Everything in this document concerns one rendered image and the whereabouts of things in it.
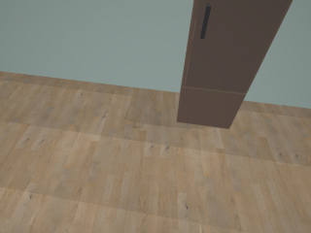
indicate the handle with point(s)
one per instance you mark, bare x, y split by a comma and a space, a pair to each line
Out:
205, 21

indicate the cupboard door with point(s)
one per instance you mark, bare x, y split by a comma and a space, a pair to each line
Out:
237, 35

